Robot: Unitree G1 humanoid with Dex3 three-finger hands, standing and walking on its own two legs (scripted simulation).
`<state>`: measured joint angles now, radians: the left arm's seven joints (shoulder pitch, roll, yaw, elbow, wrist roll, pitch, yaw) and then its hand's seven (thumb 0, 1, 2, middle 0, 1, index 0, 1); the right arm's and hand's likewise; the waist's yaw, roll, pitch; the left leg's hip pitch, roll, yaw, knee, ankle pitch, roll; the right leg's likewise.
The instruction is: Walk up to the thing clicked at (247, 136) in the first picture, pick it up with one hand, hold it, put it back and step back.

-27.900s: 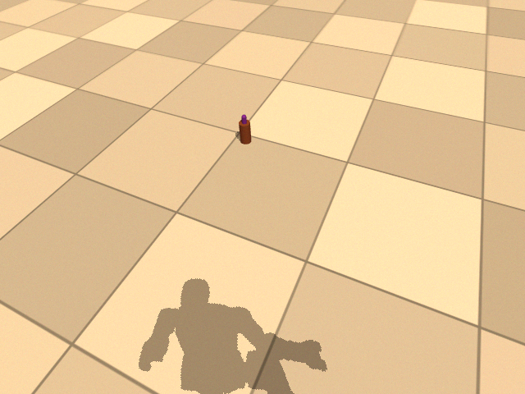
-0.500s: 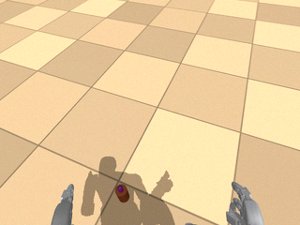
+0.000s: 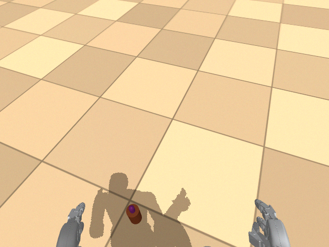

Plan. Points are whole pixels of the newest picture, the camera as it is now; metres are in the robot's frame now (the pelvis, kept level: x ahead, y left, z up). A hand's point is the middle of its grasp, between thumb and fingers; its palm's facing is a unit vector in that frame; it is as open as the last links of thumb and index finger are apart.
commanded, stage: stand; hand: left
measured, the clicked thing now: (133, 212) +0.39 +0.19 -0.63
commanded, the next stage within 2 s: none
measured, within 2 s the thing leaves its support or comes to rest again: neither
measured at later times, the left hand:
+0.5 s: hand out of the picture +0.09 +0.25 -0.11, palm faces +0.00 -0.94 -0.35, open 7.6 cm
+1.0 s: hand out of the picture +0.02 +0.26 -0.10, palm faces +0.02 -0.94 -0.35, open 7.4 cm
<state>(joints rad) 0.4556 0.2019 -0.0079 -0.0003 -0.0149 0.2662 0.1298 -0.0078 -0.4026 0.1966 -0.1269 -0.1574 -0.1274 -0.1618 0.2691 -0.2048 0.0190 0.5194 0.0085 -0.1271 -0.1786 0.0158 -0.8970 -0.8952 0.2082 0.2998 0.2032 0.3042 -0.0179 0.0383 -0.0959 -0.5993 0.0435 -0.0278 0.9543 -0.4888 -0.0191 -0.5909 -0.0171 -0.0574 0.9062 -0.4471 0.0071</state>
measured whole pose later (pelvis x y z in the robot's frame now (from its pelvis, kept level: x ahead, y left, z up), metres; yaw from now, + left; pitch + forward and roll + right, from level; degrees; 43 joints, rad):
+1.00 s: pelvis -0.02 +0.01 +0.06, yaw +1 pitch -4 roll +0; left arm 0.16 0.32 0.00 1.15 0.02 -0.01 0.01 0.01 0.91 0.90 -0.21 -0.30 -0.21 -0.30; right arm 0.15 -0.31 -0.02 1.13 -0.03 0.01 0.00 0.01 -0.90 -0.89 0.21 0.30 0.20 0.30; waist 0.02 0.02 0.05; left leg -0.13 0.00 -0.01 0.38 -0.18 0.00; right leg -0.14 -0.05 -0.05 0.39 -0.18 0.03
